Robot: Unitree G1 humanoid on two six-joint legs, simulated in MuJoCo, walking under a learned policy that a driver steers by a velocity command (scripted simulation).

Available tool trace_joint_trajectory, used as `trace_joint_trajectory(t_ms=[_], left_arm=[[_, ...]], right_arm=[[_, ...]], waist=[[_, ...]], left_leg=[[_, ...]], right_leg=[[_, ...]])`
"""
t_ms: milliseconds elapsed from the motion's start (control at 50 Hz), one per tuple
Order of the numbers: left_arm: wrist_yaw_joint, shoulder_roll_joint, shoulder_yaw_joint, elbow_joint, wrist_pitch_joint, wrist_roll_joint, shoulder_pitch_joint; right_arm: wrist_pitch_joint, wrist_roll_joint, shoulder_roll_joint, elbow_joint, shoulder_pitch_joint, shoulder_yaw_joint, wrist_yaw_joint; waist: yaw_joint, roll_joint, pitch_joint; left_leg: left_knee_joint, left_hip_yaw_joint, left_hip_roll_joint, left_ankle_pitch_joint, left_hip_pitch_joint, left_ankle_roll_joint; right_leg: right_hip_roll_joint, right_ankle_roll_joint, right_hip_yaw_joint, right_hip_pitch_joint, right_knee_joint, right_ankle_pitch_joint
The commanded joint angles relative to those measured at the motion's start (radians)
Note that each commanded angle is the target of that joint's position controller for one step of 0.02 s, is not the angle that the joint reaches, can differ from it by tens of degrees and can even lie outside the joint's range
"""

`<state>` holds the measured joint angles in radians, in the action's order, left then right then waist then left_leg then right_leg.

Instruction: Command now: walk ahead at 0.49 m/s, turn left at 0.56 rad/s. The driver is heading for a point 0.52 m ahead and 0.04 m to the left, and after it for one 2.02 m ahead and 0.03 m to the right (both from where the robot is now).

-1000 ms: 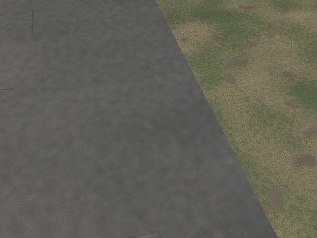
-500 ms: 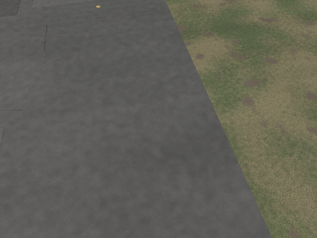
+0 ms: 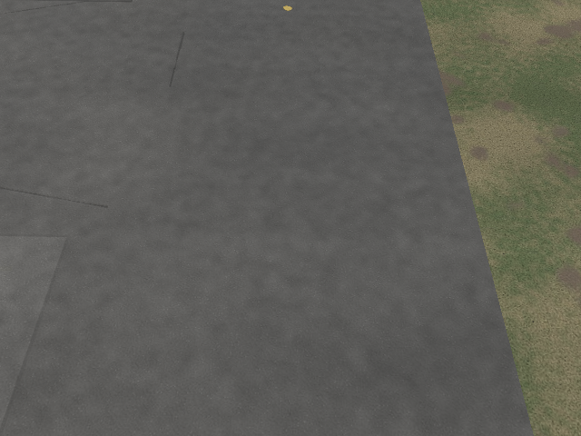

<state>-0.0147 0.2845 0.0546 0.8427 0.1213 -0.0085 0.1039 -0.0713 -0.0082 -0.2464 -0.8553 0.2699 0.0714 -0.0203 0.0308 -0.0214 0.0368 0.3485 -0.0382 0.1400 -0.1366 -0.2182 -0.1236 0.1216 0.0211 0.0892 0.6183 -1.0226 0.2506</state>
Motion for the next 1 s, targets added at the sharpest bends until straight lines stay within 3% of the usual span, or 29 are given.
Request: trace_joint_trajectory(t_ms=[20, 80, 160, 200, 240, 260, 280, 300, 320, 340, 360, 380, 440, 520, 560, 620, 680, 700, 720, 740, 760, 780, 800, 820, 860, 880, 920, 1000], left_arm=[[-0.011, 0.064, 0.016, -0.065, -0.009, -0.012, -0.024], [-0.002, 0.042, 0.005, -0.101, 0.000, -0.001, -0.128], [0.018, 0.081, 0.012, -0.143, 0.013, 0.015, -0.189], [0.027, 0.107, 0.020, -0.149, 0.026, 0.019, -0.174], [0.025, 0.144, 0.040, -0.116, 0.038, 0.015, -0.028], [0.017, 0.196, 0.057, -0.097, 0.042, -0.003, 0.128], [0.012, 0.280, 0.081, -0.068, 0.026, -0.018, 0.266], [0.019, 0.213, 0.068, -0.065, 0.016, 0.008, 0.267], [0.016, 0.131, 0.046, -0.088, 0.008, 0.013, 0.212], [0.015, 0.107, 0.037, -0.098, -0.001, 0.007, 0.159], [0.015, 0.090, 0.030, -0.094, -0.007, 0.000, 0.117], [0.015, 0.070, 0.023, -0.091, -0.007, -0.006, 0.096], [0.020, 0.085, 0.032, -0.071, 0.003, 0.003, 0.095], [0.016, 0.128, 0.049, -0.053, 0.003, 0.004, 0.107], [0.015, 0.135, 0.049, -0.042, -0.003, 0.009, 0.131], [0.022, 0.156, 0.048, -0.005, -0.017, 0.032, 0.202], [0.026, 0.192, 0.053, 0.020, -0.037, 0.048, 0.237], [0.025, 0.203, 0.054, 0.026, -0.043, 0.050, 0.236], [0.023, 0.214, 0.054, 0.031, -0.047, 0.052, 0.225], [0.021, 0.199, 0.046, 0.035, -0.049, 0.051, 0.223], [0.021, 0.147, 0.024, 0.017, -0.042, 0.031, 0.221], [0.030, 0.009, -0.019, -0.014, -0.025, 0.012, 0.332], [0.031, 0.094, 0.002, 0.007, -0.009, 0.043, 0.297], [0.031, 0.149, 0.022, -0.025, -0.008, 0.068, 0.214], [0.022, 0.131, 0.024, -0.035, -0.022, 0.042, 0.155], [0.020, 0.119, 0.029, -0.026, -0.040, 0.038, 0.182], [0.020, 0.067, 0.022, -0.020, -0.070, 0.043, 0.210], [0.022, 0.044, 0.022, -0.057, -0.088, 0.033, 0.137]], right_arm=[[-0.016, -0.004, -0.178, 0.088, -0.028, 0.041, 0.025], [-0.006, -0.012, -0.179, 0.081, 0.026, 0.043, 0.030], [0.006, -0.020, -0.163, 0.069, 0.083, 0.040, 0.034], [0.014, -0.014, -0.170, 0.077, 0.084, 0.042, 0.040], [0.018, -0.009, -0.143, 0.097, 0.062, 0.032, 0.042], [0.012, 0.001, -0.087, 0.120, 0.046, 0.011, 0.036], [0.001, -0.026, -0.035, 0.148, 0.164, -0.005, 0.035], [-0.002, -0.036, -0.111, 0.147, 0.187, 0.000, 0.036], [0.004, -0.036, -0.186, 0.147, 0.112, 0.020, 0.036], [0.011, -0.025, -0.186, 0.159, 0.049, 0.023, 0.038], [0.012, -0.014, -0.170, 0.174, 0.012, 0.025, 0.036], [0.018, -0.014, -0.153, 0.180, 0.008, 0.028, 0.032], [0.036, -0.022, -0.096, 0.205, 0.008, 0.018, 0.023], [0.037, -0.017, -0.084, 0.245, -0.056, 0.011, 0.014], [0.029, -0.013, -0.064, 0.262, -0.120, 0.001, 0.003], [0.015, -0.010, -0.042, 0.295, -0.226, -0.014, -0.012], [0.003, -0.012, -0.076, 0.322, -0.282, -0.007, -0.022], [-0.001, -0.012, -0.097, 0.320, -0.261, 0.001, -0.023], [-0.005, -0.009, -0.126, 0.302, -0.190, 0.016, -0.021], [-0.005, -0.004, -0.171, 0.256, -0.044, 0.042, -0.013], [-0.001, 0.010, -0.237, 0.221, 0.126, 0.067, 0.003], [0.004, 0.027, -0.341, 0.215, 0.182, 0.081, 0.015], [0.004, 0.029, -0.259, 0.217, 0.206, 0.062, 0.014], [0.000, 0.021, -0.210, 0.207, 0.152, 0.043, 0.012], [-0.010, 0.011, -0.130, 0.197, 0.026, 0.020, 0.006], [-0.019, 0.015, -0.105, 0.196, -0.017, 0.015, 0.003], [-0.039, 0.019, -0.099, 0.179, -0.054, 0.020, 0.003], [-0.050, 0.027, -0.125, 0.138, -0.045, 0.034, 0.022]], waist=[[-0.020, 0.049, -0.011], [0.029, 0.085, -0.016], [0.047, 0.108, -0.038], [0.026, 0.133, -0.049], [-0.055, 0.154, -0.109], [-0.128, 0.090, -0.238], [-0.105, -0.196, -0.387], [-0.103, -0.263, -0.377], [-0.121, -0.147, -0.236], [-0.112, -0.070, -0.146], [-0.090, -0.050, -0.077], [-0.065, -0.067, -0.048], [-0.045, -0.081, -0.027], [-0.051, -0.048, -0.024], [-0.077, -0.037, -0.012], [-0.105, -0.027, 0.026], [-0.095, -0.050, 0.045], [-0.071, -0.065, 0.028], [-0.017, -0.077, -0.019], [0.062, -0.065, -0.113], [0.135, -0.024, -0.250], [0.071, 0.253, -0.409], [0.118, 0.210, -0.484], [0.106, 0.178, -0.305], [0.037, 0.134, -0.141], [-0.003, 0.152, -0.107], [-0.042, 0.127, -0.072], [-0.049, 0.084, -0.010]], left_leg=[[-0.170, -0.225, -0.234, 0.085, -0.101, -0.156], [-0.135, -0.208, -0.204, 0.038, -0.104, -0.104], [-0.034, -0.310, -0.246, -0.007, 0.026, -0.088], [0.032, -0.372, -0.271, 0.016, 0.082, -0.079], [0.158, -0.369, -0.228, 0.092, 0.065, -0.042], [0.404, -0.295, -0.172, 0.047, -0.045, -0.005], [0.735, -0.136, -0.027, -0.278, -0.400, 0.075], [0.908, -0.139, -0.091, -0.454, -0.565, 0.086], [0.972, -0.143, -0.139, -0.370, -0.619, 0.092], [0.970, -0.104, -0.175, -0.292, -0.598, 0.099], [0.920, -0.098, -0.202, -0.235, -0.572, 0.100], [0.883, -0.096, -0.232, -0.203, -0.531, 0.097], [0.816, -0.064, -0.260, -0.153, -0.502, 0.107], [0.636, -0.051, -0.268, 0.010, -0.529, 0.122], [0.499, -0.024, -0.255, 0.106, -0.479, 0.114], [0.337, 0.037, -0.223, 0.123, -0.416, 0.097], [0.237, 0.054, -0.200, 0.029, -0.394, 0.075], [0.203, 0.058, -0.182, -0.002, -0.340, 0.064], [0.158, 0.077, -0.153, 0.005, -0.213, 0.047], [0.125, 0.097, -0.127, 0.056, 0.015, 0.021], [0.184, -0.026, -0.255, 0.105, 0.328, -0.026], [0.139, -0.484, -0.562, 0.049, 0.675, -0.178], [0.024, -0.642, -0.590, -0.035, 0.637, -0.204], [0.005, -0.472, -0.547, -0.017, 0.521, -0.157], [-0.061, -0.256, -0.461, 0.037, 0.265, -0.105], [-0.107, -0.182, -0.434, 0.055, 0.169, -0.089], [-0.180, -0.105, -0.430, 0.081, 0.075, -0.091], [-0.225, 0.049, -0.420, 0.159, 0.074, -0.079]], right_leg=[[-0.023, 0.038, -0.032, -0.032, 0.210, -0.190], [-0.080, 0.036, -0.046, -0.105, 0.424, -0.351], [-0.104, 0.019, -0.010, -0.118, 0.531, -0.314], [-0.114, -0.002, -0.007, -0.156, 0.561, -0.214], [-0.106, -0.052, -0.022, -0.364, 0.615, -0.184], [0.034, -0.119, 0.096, -0.617, 0.580, -0.156], [0.267, -0.278, 0.511, -0.989, 0.631, 0.036], [0.327, -0.297, 0.715, -1.007, 0.699, 0.234], [0.285, -0.249, 0.571, -0.890, 0.717, 0.269], [0.238, -0.213, 0.419, -0.757, 0.730, 0.157], [0.195, -0.201, 0.322, -0.641, 0.760, 0.048], [0.161, -0.188, 0.238, -0.568, 0.787, -0.030], [0.138, -0.207, 0.093, -0.496, 0.853, -0.157], [0.138, -0.213, -0.049, -0.530, 0.876, -0.305], [0.114, -0.199, -0.112, -0.521, 0.878, -0.323], [0.115, -0.204, -0.120, -0.536, 0.879, -0.307], [0.161, -0.199, -0.074, -0.621, 0.829, -0.388], [0.168, -0.188, -0.066, -0.641, 0.788, -0.466], [0.153, -0.169, -0.082, -0.638, 0.698, -0.608], [0.107, -0.140, -0.119, -0.583, 0.530, -0.698], [0.058, -0.096, -0.145, -0.384, 0.274, -0.490], [-0.102, -0.027, -0.141, 0.009, -0.112, 0.223], [-0.110, -0.027, 0.022, 0.089, -0.267, 0.352], [-0.064, -0.034, 0.017, 0.174, -0.305, 0.288], [0.005, -0.031, -0.013, 0.130, -0.215, 0.138], [0.028, -0.029, -0.002, 0.061, -0.185, 0.086], [0.034, -0.020, -0.002, 0.004, -0.158, 0.037], [0.032, -0.006, 0.019, 0.080, -0.019, -0.124]])
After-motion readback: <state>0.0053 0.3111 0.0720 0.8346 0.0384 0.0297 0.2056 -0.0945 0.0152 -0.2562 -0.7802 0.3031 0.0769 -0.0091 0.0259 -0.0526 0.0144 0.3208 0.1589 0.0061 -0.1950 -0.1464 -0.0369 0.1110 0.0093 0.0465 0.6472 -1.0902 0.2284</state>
